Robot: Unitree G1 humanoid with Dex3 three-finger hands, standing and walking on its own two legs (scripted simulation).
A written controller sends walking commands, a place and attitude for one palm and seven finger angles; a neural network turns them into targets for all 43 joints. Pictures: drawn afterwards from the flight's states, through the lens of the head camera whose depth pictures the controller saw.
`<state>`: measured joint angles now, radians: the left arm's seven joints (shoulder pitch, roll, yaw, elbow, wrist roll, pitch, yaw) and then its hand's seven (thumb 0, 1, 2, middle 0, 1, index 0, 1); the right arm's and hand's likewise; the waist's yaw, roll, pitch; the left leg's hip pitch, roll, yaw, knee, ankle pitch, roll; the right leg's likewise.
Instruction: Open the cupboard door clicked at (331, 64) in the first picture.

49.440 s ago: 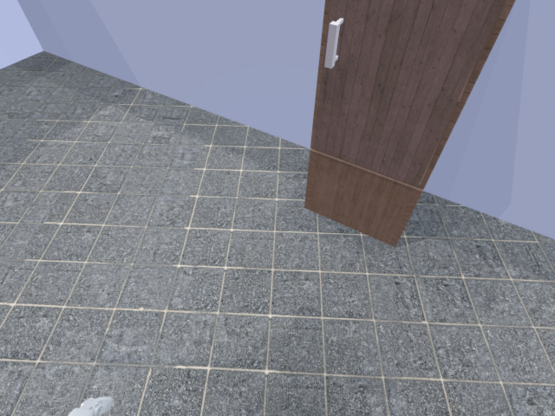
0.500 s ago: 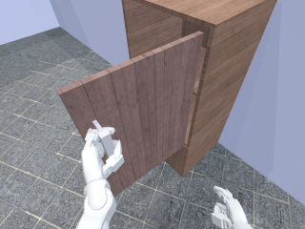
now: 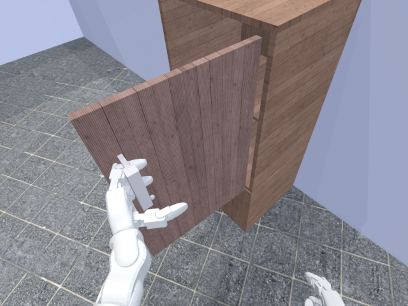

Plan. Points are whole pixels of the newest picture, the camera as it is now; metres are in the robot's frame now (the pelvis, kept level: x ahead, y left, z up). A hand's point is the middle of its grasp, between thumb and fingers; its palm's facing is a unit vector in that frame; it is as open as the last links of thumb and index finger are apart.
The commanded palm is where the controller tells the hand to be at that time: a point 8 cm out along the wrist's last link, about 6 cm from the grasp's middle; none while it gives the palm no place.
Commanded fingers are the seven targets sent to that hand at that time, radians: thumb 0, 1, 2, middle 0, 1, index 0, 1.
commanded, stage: open thumb and fingers to let go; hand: left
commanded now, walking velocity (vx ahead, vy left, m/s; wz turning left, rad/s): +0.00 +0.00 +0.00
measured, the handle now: (134, 182) +0.34 +0.16 +0.07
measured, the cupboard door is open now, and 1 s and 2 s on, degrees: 86 85 85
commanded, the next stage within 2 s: slide the hand sideways off the handle in 0.32 s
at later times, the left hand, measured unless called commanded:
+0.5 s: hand (145, 203) +0.29 +0.13 +0.07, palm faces +0.23 -0.97 -0.04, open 15.4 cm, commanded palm +0.26 +0.17 +0.07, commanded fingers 0.00 -0.50 0.30 -0.15 -0.30 -0.15 -0.30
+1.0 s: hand (130, 221) +0.26 +0.15 +0.07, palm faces -0.09 -1.00 -0.02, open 16.3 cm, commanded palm +0.23 +0.22 +0.07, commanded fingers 0.00 -0.50 0.30 -0.15 -0.30 -0.15 -0.30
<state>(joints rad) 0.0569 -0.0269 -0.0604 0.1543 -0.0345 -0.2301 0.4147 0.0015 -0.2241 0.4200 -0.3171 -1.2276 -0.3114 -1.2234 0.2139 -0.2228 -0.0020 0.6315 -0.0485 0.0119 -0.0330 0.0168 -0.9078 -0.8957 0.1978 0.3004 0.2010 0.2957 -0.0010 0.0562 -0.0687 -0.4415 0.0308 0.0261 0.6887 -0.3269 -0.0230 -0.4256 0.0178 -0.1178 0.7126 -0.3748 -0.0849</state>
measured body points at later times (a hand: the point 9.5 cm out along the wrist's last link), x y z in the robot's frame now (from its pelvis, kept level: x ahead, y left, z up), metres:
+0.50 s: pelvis +0.00 +0.03 +0.00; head +0.02 +0.02 +0.44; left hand +0.27 +0.18 +0.08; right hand +0.18 -0.18 -0.10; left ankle +0.01 +0.14 -0.72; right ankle +0.00 -0.06 -0.72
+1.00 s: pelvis -0.01 +0.05 -0.01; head +0.01 +0.04 +0.44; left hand +0.26 +0.21 +0.07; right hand +0.16 -0.17 -0.09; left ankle +0.01 +0.14 -0.72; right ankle +0.00 -0.06 -0.72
